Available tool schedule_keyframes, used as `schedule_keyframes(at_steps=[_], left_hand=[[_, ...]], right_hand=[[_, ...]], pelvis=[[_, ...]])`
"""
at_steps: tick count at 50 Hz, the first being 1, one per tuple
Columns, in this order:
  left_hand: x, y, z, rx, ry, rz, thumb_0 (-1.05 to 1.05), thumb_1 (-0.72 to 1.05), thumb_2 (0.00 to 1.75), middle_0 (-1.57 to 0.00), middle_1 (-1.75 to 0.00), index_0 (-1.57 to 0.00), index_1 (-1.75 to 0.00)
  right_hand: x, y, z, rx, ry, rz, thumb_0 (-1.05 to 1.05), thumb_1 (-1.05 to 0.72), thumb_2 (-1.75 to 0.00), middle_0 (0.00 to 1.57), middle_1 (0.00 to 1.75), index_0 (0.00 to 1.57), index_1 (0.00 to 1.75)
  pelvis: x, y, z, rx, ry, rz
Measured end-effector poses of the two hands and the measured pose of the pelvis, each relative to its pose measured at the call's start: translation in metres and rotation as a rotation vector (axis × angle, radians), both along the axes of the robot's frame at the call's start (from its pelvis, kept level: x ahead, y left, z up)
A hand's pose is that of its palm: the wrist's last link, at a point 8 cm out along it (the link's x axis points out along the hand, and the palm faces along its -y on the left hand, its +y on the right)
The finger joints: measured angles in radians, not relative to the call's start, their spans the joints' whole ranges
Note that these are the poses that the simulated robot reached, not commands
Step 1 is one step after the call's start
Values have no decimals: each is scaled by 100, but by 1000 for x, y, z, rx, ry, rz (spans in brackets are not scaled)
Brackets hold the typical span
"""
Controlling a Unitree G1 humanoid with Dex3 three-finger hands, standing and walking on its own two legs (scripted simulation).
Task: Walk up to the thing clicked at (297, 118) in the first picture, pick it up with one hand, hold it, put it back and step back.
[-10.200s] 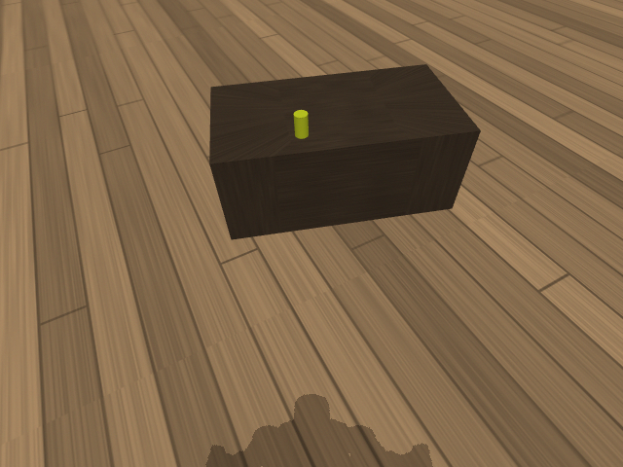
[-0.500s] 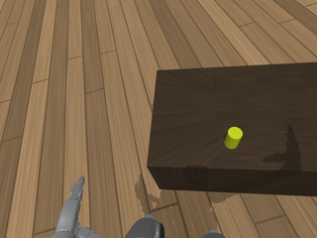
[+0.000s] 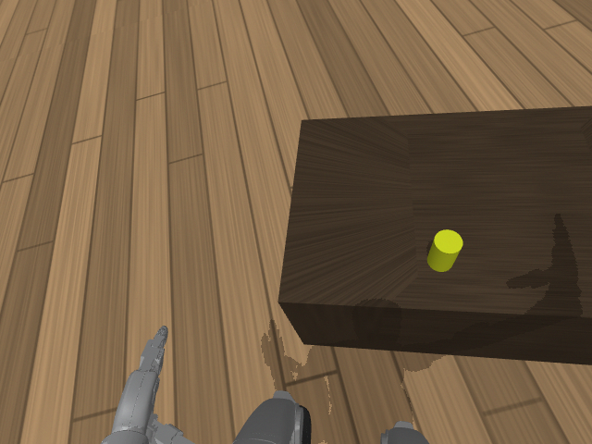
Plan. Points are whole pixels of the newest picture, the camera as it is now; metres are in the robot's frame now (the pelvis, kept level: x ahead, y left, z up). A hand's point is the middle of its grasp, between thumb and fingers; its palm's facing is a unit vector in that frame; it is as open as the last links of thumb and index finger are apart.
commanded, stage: approach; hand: right
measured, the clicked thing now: (443, 251) +0.50 -0.18 -0.25
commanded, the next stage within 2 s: close in in 0.54 s
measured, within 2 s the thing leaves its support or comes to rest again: neither
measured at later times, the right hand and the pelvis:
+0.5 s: hand (529, 260) +0.44 -0.29 -0.14, palm faces +0.11 +0.99 +0.05, open 17.5 cm; pelvis -0.03 +0.00 -0.10, yaw +2 degrees
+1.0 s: hand (457, 266) +0.46 -0.20 -0.23, palm faces +0.05 +1.00 +0.03, open 17.4 cm; pelvis -0.06 +0.00 -0.17, yaw +3 degrees
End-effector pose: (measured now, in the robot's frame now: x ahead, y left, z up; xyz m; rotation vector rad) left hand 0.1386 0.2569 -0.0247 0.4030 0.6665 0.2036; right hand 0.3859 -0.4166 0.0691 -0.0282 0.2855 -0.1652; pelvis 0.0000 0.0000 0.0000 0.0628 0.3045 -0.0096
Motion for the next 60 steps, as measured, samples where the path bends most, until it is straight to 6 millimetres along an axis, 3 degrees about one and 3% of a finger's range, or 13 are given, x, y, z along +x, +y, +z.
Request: schedule_keyframes(at_steps=[4, 8, 15, 22, 28, 33, 38, 44, 51, 60], left_hand=[[1, -2, -6, -3, 2, -9, -1, -54, 6, -6, -5, -6, -6], [6, -2, -10, 8, -23, -32, -1, -54, 5, -6, -5, -5, -5], [10, 0, -7, 71, -112, -76, -1, -54, 6, -6, -5, -5, -6], [-9, 14, -13, 184, -93, -81, -1, -54, 5, -5, -5, -5, -5], [-19, 19, -25, 268, -91, -84, -1, -54, 5, -5, -5, -5, -5], [-17, 10, -19, 320, -171, -131, -1, -53, 5, -6, -5, -5, -5], [-27, 3, -19, 358, -192, -158, -1, -54, 5, -6, -5, -6, -6], [-40, -2, -11, 413, -203, -175, -1, -54, 5, -7, -6, -7, -6], [-58, 11, -13, 429, -193, -111, -1, -54, 5, -7, -6, -7, -6], [-47, 1, 1, 412, -304, -167, -1, -54, 5, -7, -6, -7, -6]], right_hand=[[2, 2, -11, 9, -15, 6, -1, 53, -7, 4, 6, 5, 5], [7, 12, -34, 28, -70, 22, -1, 55, -7, 4, 6, 5, 5], [14, 41, -105, 88, -149, 40, -1, 56, -6, 4, 6, 6, 5], [20, 65, -185, 88, -153, 47, -2, 56, -5, 5, 5, 7, 5], [32, 82, -233, 76, -189, 57, -2, 57, -4, 6, 5, 6, 4], [39, 105, -269, 89, -175, 90, -2, 56, -5, 5, 5, 6, 5], [40, 126, -302, 102, -163, 93, -2, 53, -5, 5, 5, 6, 5], [47, 146, -305, 83, -230, 82, -2, 51, -5, 6, 5, 6, 4], [51, 165, -294, 58, -214, 108, -2, 51, -5, 6, 5, 6, 4], [47, 183, -288, 63, -196, 90, -2, 53, -6, 5, 6, 5, 5]], pelvis=[[-2, 0, -6, 1, 19, 1], [-7, 0, -17, 0, 48, 2], [-16, 2, -47, 7, 111, 2], [-28, 4, -81, 20, 172, 13], [-39, 5, -114, 36, 220, 21], [-47, 4, -136, 48, 244, 24], [-54, 3, -155, 53, 258, 29], [-60, 2, -169, 52, 257, 33], [-63, -2, -173, 49, 254, 29], [-67, 0, -174, 27, 232, 25]])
